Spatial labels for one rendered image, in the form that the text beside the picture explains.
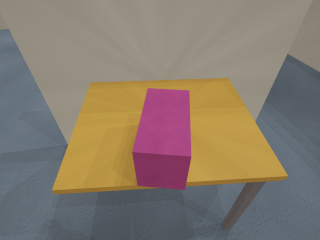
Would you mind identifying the table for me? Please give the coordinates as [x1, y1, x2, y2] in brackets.
[52, 78, 288, 230]

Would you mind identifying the carton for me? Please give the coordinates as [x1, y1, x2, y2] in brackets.
[132, 88, 192, 190]

